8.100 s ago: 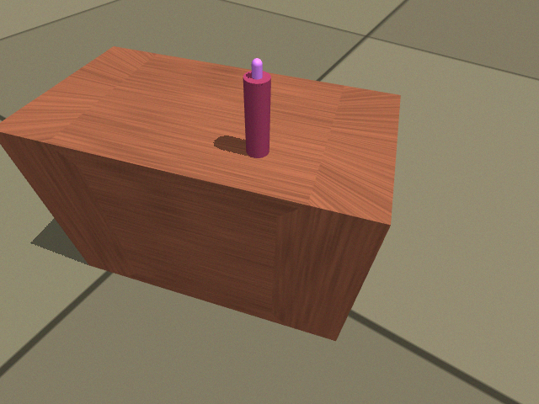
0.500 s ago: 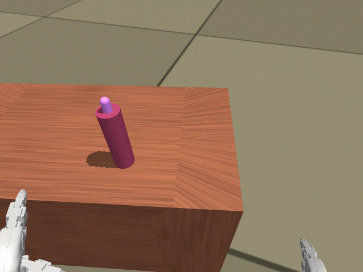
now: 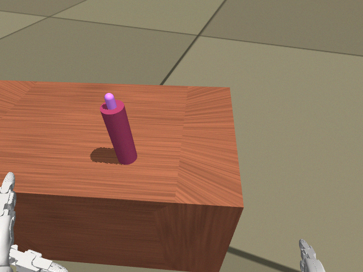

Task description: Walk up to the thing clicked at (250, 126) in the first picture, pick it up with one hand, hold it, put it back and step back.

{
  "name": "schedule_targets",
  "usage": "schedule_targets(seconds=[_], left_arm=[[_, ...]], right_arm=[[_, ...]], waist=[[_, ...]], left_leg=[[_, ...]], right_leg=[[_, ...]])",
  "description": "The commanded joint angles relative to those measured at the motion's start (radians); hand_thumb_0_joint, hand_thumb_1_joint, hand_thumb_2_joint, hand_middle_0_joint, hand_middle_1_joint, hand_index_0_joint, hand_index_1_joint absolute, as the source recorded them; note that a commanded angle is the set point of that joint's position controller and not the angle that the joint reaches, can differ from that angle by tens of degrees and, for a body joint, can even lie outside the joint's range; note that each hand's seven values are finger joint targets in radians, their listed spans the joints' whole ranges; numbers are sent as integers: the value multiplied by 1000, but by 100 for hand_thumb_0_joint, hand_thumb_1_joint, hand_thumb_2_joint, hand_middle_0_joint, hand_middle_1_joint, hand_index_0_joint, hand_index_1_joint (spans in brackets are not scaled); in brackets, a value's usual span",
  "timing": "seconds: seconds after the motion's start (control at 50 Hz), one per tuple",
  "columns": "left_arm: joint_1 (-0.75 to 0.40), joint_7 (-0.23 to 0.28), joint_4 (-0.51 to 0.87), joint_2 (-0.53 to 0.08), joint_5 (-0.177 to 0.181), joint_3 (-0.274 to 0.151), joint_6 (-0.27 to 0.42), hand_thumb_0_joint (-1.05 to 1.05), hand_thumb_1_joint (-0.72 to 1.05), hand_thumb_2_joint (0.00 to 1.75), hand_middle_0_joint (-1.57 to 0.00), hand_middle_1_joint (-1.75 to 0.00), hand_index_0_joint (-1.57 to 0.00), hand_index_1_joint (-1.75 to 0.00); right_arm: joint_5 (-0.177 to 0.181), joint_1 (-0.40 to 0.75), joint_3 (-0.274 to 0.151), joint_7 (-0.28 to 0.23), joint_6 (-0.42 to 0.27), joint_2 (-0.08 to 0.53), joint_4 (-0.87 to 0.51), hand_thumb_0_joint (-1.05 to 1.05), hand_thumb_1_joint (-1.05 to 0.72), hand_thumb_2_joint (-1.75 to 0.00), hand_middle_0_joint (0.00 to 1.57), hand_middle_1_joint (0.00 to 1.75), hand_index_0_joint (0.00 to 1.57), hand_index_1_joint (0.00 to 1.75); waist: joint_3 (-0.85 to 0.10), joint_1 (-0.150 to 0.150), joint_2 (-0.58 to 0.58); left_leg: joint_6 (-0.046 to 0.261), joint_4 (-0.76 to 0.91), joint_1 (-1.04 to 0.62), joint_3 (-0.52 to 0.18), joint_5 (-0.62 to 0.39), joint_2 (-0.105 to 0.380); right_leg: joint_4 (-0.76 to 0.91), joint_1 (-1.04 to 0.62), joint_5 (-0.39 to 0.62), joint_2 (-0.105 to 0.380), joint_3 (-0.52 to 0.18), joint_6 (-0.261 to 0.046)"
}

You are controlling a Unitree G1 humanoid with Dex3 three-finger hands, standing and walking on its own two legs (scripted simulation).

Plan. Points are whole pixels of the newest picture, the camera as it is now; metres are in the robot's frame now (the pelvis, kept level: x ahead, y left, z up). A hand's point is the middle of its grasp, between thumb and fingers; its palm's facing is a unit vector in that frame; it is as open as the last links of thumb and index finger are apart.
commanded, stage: go down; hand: left
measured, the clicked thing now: (119, 129) +0.48 +0.21 +0.04
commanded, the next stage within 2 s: none
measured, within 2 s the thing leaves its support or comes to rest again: neither
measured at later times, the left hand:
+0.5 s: hand (28, 198) +0.24 +0.32 +0.08, palm faces +0.35 -0.90 -0.26, open 17.5 cm
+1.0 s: hand (28, 175) +0.29 +0.35 +0.09, palm faces +0.22 -0.97 -0.08, open 17.4 cm
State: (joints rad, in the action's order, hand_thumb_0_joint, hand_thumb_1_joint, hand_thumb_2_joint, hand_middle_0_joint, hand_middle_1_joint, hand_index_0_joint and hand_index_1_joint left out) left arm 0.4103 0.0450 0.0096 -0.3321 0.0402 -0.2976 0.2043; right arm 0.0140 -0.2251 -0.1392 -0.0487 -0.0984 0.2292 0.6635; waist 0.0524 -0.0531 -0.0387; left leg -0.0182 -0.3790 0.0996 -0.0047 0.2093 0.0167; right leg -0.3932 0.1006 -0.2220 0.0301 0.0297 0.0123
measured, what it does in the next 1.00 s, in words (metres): stands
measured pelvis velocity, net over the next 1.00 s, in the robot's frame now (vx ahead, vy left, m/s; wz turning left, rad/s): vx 0.01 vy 0.02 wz -0.01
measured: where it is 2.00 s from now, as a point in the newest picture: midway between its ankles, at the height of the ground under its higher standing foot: outside the picture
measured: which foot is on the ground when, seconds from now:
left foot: down 0.00-1.00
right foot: down 0.00-1.00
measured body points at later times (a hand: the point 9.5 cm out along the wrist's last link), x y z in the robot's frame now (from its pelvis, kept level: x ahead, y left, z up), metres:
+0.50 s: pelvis +0.00 +0.00 -0.01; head +0.00 +0.00 +0.44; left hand +0.22 +0.37 +0.10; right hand +0.17 -0.26 -0.10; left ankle +0.00 +0.13 -0.74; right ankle +0.00 -0.13 -0.74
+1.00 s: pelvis +0.01 +0.02 -0.01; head +0.01 +0.02 +0.44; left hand +0.28 +0.40 +0.09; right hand +0.16 -0.24 -0.10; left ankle +0.00 +0.13 -0.74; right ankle +0.00 -0.13 -0.74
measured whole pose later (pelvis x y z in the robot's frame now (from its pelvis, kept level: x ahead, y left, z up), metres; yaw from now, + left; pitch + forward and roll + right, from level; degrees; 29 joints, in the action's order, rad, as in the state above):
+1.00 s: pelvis +0.01 +0.02 -0.01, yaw +0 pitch +3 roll -1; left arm -0.15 -0.44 -0.62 -0.51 0.25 -0.53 0.21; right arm 0.02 -0.18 -0.06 -0.10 -0.13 0.22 0.76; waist -0.05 -0.02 0.00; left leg 0.00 -0.51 0.29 0.00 0.27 0.01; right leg -0.47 0.26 -0.25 0.04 0.02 0.03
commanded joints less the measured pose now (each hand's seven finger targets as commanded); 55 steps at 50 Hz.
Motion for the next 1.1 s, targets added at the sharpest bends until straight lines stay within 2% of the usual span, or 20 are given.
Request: schedule_targets(seconds=[0.0,0.04,0.08,0.1,0.12,0.14,0.2,0.24,0.28,0.34,0.36,0.42,0.46,0.52,0.6,0.72,0.78,0.82,0.94,1.08], left_arm=[[-50,15,209,-205,10,-130,79,0,-58,7,-4,-5,-3,-6],[-58,19,210,-235,12,-160,83,0,-58,7,-4,-5,-3,-6],[-63,14,232,-208,8,-128,91,0,-61,0,-6,-7,-8,-6],[-53,-12,210,-113,16,-105,113,0,-61,3,-7,-7,-7,-7],[-89,-25,221,-119,24,-109,122,0,-61,3,-7,-8,-7,-8],[-114,-26,184,-180,30,-166,123,0,-61,3,-8,-8,-8,-8],[-177,-41,177,-222,25,-181,129,0,-61,2,-7,-7,-7,-6],[-207,-56,143,-233,27,-183,128,0,-59,3,-6,-6,-7,-6],[-285,-74,102,-285,51,-231,136,0,-57,2,-6,-6,-7,-5],[-416,-124,49,-288,97,-232,145,0,-57,4,-6,-5,-6,-5],[-426,-147,1,-313,115,-256,145,0,-57,3,-6,-5,-7,-5],[-524,-233,-121,-320,147,-222,133,0,-56,5,-5,-5,-6,-4],[-599,-292,-172,-368,169,-228,120,0,-53,6,-5,-4,-5,-4],[-668,-353,-268,-485,191,-298,93,0,-48,6,-4,-4,-5,-3],[-699,-422,-360,-492,239,-332,82,0,-51,6,-4,-4,-5,-4],[-688,-483,-435,-449,246,-293,57,0,-54,4,-5,-2,-5,-2],[-746,-481,-415,-495,246,-321,61,0,-54,5,-5,-1,-4,-2],[-804,-476,-358,-507,242,-326,70,0,-54,5,-5,-2,-5,-2],[-872,-486,-415,-540,237,-332,83,0,-49,7,-5,-2,-5,-3],[-1012,-581,-559,-609,261,-332,84,0,-52,8,-4,-4,-4,-4]], right_arm=[[3,77,-43,-10,-62,131,-128,0,53,-5,5,5,5,5],[0,100,-75,-15,-70,184,-178,0,54,-5,5,5,5,5],[5,101,-16,-8,-66,94,-150,0,52,-4,5,5,5,5],[-8,161,-14,2,-72,114,-210,0,51,-5,5,5,5,5],[-9,107,-17,4,-64,94,-95,0,50,-5,5,5,5,5],[-12,99,-46,1,-61,130,-77,0,50,-5,5,5,5,5],[-12,129,-61,-4,-61,171,-153,0,52,-5,5,5,5,5],[-11,71,-44,-2,-46,133,-69,0,54,-4,5,5,5,5],[-10,118,-81,-9,-52,184,-71,0,53,-4,5,5,5,5],[3,149,-22,-10,-58,115,-60,0,53,-4,5,5,5,5],[8,172,-33,-18,-66,143,-115,0,53,-4,5,5,5,5],[16,161,30,-28,-59,83,-25,0,54,-4,5,5,5,5],[20,182,14,-39,-59,118,-32,0,54,-4,5,5,5,5],[22,158,14,-50,-56,146,-38,0,54,-5,5,5,5,5],[24,134,7,-55,-66,169,-62,0,53,-5,5,5,5,5],[20,134,72,-46,-70,108,-64,0,53,-5,5,5,5,5],[13,155,19,-55,-80,178,-93,0,53,-5,5,5,5,5],[9,154,30,-56,-78,162,-92,0,53,-5,5,5,5,5],[7,131,19,-70,-84,174,-46,0,53,-5,5,5,5,5],[8,150,89,-81,-110,115,11,0,54,-5,5,5,5,5]], waist=[[-61,-9,-8],[-81,-3,18],[-78,-9,-14],[-119,3,53],[-87,-2,19],[-86,9,4],[-108,25,25],[-79,32,-7],[-100,36,-3],[-122,41,4],[-156,55,32],[-161,49,-2],[-187,51,-23],[-244,47,-59],[-267,44,-70],[-262,19,-66],[-300,26,-41],[-341,23,-64],[-309,55,-63],[-304,81,-93]], left_leg=[[23,66,21,36,-103,-19],[24,58,18,33,-120,-18],[26,55,9,41,-134,-28],[23,-5,43,39,-147,-29],[22,-1,53,37,-111,-30],[20,-1,62,37,-97,-28],[20,-5,61,30,-61,-24],[20,-8,81,28,-53,-28],[19,-22,90,26,-40,-31],[26,-38,103,21,-40,-32],[30,-48,90,19,-66,-31],[32,-53,105,10,-80,-32],[27,-49,100,2,-93,-27],[23,-50,91,-2,-144,-26],[12,-56,87,-4,-203,-16],[5,-64,104,-2,-271,-6],[4,-66,91,-7,-274,0],[3,-73,61,-6,-286,-1],[4,-73,75,-9,-247,-1],[22,-87,104,-3,-173,-18]], right_leg=[[65,-1,95,-24,39,-19],[64,-12,111,-24,40,-15],[68,-4,124,-13,32,-14],[40,2,128,-19,23,-4],[35,36,94,-19,22,-8],[35,52,83,-17,21,-8],[29,60,55,-22,21,-8],[22,90,52,-19,22,-10],[17,95,44,-15,19,-6],[5,99,55,-9,15,-4],[-2,86,88,-8,14,0],[-14,107,102,-5,14,-9],[-23,112,110,-10,16,-15],[-25,83,154,-11,15,-19],[-36,80,184,-22,21,-24],[-46,92,209,-27,23,-30],[-49,89,207,-31,22,-31],[-53,89,217,-32,19,-29],[-46,125,192,-32,15,-26],[-41,157,174,-23,10,-23]])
